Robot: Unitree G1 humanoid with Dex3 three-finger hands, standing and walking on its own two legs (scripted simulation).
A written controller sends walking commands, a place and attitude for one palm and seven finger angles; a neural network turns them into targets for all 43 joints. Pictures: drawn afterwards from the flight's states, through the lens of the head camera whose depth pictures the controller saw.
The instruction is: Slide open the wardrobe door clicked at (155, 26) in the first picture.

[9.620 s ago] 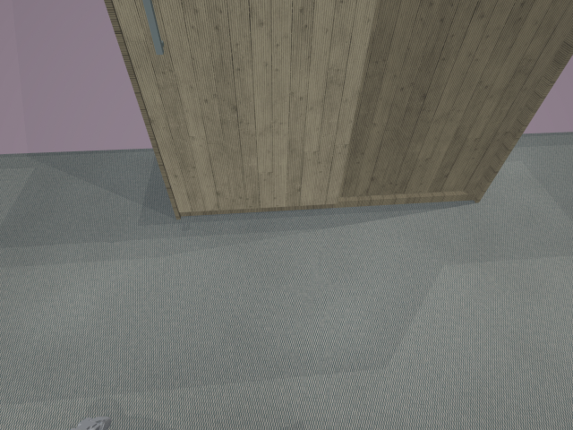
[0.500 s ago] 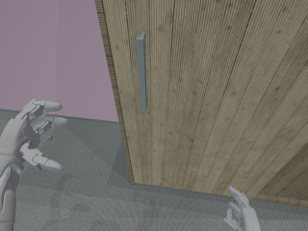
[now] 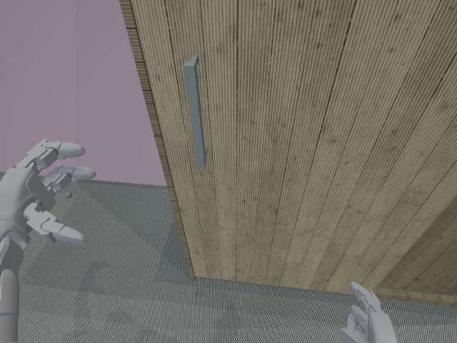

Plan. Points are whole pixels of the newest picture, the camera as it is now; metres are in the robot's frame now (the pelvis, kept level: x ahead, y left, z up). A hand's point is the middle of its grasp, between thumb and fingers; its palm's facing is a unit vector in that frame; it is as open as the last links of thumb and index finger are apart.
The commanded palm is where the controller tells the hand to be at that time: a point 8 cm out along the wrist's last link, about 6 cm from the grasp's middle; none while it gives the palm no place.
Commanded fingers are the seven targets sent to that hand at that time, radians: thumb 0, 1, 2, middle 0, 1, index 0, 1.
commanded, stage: raise the hand with hooked fingers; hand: left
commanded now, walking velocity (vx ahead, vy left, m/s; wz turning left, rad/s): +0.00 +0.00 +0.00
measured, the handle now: (198, 116) +0.52 +0.12 +0.15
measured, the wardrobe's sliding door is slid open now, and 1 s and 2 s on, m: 0.00 0.00 0.00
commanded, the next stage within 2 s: move the hooked fingers beside the handle in 0.14 s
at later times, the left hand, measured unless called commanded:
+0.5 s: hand (89, 180) +0.31 +0.26 +0.16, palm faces +0.02 -1.00 -0.05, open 14.0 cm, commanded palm +0.28 +0.30 +0.17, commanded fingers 0.00 -0.50 0.30 -0.30 -1.20 -0.30 -1.20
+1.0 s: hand (116, 163) +0.36 +0.23 +0.16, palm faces +0.00 -1.00 -0.01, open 14.0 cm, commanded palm +0.34 +0.28 +0.16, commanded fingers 0.00 -0.50 0.30 -0.30 -1.20 -0.30 -1.20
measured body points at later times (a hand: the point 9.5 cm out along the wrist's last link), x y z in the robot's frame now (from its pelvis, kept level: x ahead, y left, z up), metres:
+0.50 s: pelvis +0.00 -0.01 +0.00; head -0.01 -0.02 +0.45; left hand +0.30 +0.31 +0.17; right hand +0.18 -0.24 -0.08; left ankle +0.04 +0.12 -0.74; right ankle -0.02 -0.10 -0.74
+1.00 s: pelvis +0.00 +0.00 +0.00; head +0.00 -0.01 +0.45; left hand +0.35 +0.29 +0.16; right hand +0.16 -0.24 -0.09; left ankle +0.04 +0.12 -0.74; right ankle -0.02 -0.10 -0.74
